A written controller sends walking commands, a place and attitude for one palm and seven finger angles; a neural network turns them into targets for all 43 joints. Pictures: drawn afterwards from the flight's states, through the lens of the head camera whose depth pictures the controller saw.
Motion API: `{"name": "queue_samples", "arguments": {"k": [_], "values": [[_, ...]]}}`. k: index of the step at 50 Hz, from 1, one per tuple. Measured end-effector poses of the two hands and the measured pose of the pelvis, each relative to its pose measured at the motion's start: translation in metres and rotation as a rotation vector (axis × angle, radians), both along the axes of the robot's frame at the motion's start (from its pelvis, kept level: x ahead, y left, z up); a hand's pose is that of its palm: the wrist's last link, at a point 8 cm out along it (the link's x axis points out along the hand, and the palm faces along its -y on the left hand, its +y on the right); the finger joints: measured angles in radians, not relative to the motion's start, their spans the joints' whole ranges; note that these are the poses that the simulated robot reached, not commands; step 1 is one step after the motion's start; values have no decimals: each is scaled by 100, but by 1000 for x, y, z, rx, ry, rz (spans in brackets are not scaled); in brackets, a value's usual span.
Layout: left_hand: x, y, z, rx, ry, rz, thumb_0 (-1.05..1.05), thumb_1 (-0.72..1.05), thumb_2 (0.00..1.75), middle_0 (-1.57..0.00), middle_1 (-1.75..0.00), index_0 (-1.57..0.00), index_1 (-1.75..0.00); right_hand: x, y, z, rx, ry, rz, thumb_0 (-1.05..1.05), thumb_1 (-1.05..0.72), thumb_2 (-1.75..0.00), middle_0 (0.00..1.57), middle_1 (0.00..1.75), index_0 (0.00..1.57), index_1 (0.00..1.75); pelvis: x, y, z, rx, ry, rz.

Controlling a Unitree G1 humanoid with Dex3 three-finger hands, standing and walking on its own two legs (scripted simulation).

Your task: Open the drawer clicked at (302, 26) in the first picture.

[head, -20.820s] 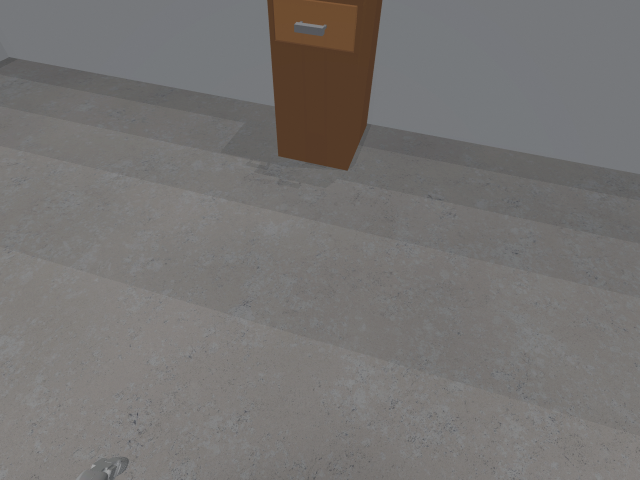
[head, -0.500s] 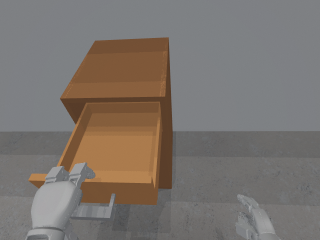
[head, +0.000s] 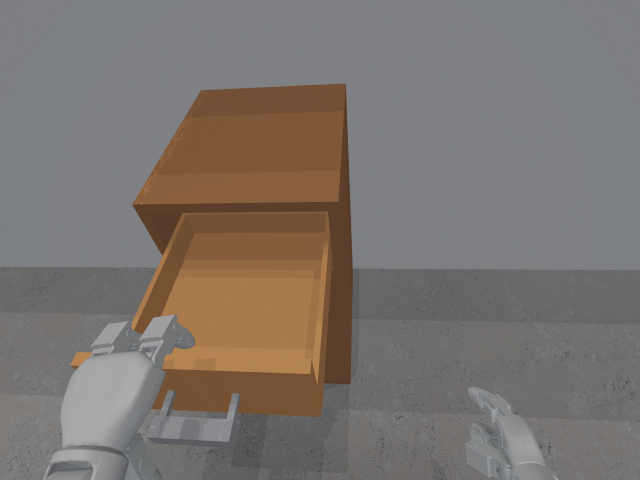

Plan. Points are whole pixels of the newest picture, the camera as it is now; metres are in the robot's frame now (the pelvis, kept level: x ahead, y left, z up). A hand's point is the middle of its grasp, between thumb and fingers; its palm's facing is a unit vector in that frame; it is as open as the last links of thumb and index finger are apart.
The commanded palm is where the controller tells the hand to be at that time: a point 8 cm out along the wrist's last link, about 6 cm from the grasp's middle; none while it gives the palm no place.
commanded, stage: draw the hand back to the body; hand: left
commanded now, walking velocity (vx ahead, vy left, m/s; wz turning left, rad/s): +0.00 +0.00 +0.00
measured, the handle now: (198, 414) +0.21 +0.22 -0.08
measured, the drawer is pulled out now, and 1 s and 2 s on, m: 0.30 0.30 0.30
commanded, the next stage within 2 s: step back with the hand held close in 1.66 s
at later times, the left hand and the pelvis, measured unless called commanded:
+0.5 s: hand (114, 402) +0.17 +0.24 +0.09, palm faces +0.04 -0.13 -0.99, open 13.9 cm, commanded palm +0.15 +0.24 +0.15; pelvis +0.00 +0.01 +0.01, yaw +1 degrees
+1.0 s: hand (105, 351) +0.19 +0.23 +0.16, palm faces +0.35 -0.86 -0.36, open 12.6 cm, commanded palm +0.14 +0.28 +0.17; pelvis +0.01 +0.01 +0.02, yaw +2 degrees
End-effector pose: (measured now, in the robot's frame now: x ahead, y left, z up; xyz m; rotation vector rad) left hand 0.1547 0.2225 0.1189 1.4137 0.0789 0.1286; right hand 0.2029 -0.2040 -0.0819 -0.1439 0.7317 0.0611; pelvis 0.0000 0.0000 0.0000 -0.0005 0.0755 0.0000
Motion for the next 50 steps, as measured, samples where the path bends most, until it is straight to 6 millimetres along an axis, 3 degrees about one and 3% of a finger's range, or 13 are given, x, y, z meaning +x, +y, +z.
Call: {"name": "queue_samples", "arguments": {"k": [7, 34, 37, 40, 44, 50], "values": [[-3, 2, -2, -2, 6, 6, 0, -49, 30, -32, -120, -32, -120, 1, 4, 0, -8, 3, 14, 1, -90, -90, 20, 30, 20, 30, -1, 3, 0, -3, -2, 3], [-8, 36, 32, 48, -2, 18, 0, -49, 30, -32, -120, -32, -120, 6, 12, 10, -38, 3, 17, 1, -90, -90, 20, 30, 20, 30, 0, 11, 8, -13, -36, 13], [-7, 46, 29, -489, -97, 110, -1, -48, 31, -31, -119, -32, -119, 4, 14, 15, -30, -51, -24, 1, -90, -90, 20, 30, 20, 30, 1, 12, 10, -12, -75, 23], [-6, 46, 26, -820, -198, 157, -1, -45, 32, -31, -117, -31, -117, -2, 16, 22, -45, -100, -54, 1, -90, -90, 20, 30, 20, 30, 5, 12, 12, -8, -98, 32], [-3, 40, 35, -984, -295, 124, -1, -36, 36, -30, -111, -30, -111, -9, 17, 26, -66, -116, -55, 1, -90, -90, 20, 30, 20, 30, 11, 11, 15, -6, -112, 43], [-1, 47, 53, -982, -352, 83, -1, -19, 43, -29, -100, -28, -100, -11, 14, 25, -67, -108, -53, 1, -90, -90, 20, 30, 20, 30, 12, 9, 18, -7, -116, 43]]}}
